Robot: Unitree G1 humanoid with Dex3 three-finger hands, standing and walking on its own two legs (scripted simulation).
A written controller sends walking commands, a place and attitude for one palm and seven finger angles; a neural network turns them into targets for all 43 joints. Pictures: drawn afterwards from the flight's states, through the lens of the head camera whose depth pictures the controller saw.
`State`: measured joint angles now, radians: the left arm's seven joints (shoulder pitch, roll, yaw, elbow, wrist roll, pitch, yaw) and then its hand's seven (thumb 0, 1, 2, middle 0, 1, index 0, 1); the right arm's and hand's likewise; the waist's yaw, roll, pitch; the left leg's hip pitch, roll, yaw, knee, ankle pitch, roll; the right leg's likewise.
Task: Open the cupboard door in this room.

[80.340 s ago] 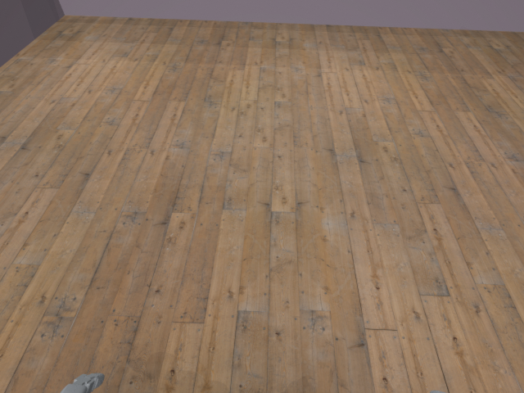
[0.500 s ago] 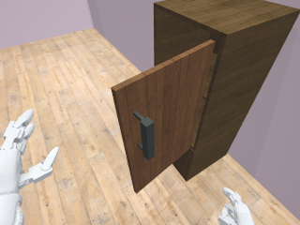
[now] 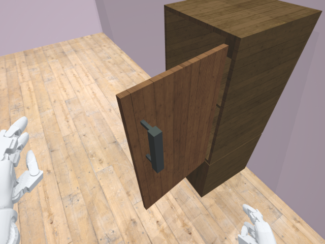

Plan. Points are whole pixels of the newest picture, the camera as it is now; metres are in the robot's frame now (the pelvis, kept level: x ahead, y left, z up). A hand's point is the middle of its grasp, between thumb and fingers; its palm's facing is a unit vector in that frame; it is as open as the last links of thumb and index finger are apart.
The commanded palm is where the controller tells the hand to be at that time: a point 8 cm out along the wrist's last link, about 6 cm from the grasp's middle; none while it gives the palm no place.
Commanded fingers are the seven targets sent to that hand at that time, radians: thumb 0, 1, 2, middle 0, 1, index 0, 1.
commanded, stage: step back with the hand held close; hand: left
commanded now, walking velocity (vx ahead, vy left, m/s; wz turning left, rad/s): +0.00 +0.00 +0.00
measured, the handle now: (151, 146) +0.34 +0.08 +0.06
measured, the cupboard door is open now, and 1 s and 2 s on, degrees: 99 99 99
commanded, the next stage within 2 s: stop stepping back and stand still in 1.18 s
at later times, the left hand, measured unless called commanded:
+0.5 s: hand (27, 190) +0.16 +0.28 +0.14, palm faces +0.34 -0.79 -0.52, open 7.4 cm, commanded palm +0.10 +0.32 +0.17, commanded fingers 0.00 0.90 0.90 -0.20 -0.30 -0.20 -0.30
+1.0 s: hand out of the picture +0.07 +0.30 +0.16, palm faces +0.49 -0.71 -0.50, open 7.4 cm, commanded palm +0.00 +0.33 +0.17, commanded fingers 0.00 0.90 0.90 -0.20 -0.30 -0.20 -0.30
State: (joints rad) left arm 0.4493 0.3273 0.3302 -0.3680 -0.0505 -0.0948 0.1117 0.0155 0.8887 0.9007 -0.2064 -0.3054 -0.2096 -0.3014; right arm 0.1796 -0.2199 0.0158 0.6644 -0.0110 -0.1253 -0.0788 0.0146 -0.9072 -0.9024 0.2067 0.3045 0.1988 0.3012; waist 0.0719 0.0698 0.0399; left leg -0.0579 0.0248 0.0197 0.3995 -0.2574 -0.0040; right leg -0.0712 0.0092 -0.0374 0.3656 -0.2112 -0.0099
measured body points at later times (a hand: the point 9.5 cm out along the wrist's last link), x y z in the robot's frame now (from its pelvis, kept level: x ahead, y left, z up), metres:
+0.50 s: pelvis -0.05 +0.02 -0.01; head -0.02 +0.02 +0.44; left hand +0.14 +0.32 +0.17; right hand +0.13 -0.23 -0.08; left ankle -0.02 +0.12 -0.74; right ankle +0.00 -0.11 -0.74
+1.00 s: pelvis -0.13 +0.02 -0.03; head -0.11 +0.04 +0.42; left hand +0.04 +0.33 +0.19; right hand +0.04 -0.21 -0.11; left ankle -0.02 +0.12 -0.74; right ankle -0.09 -0.10 -0.75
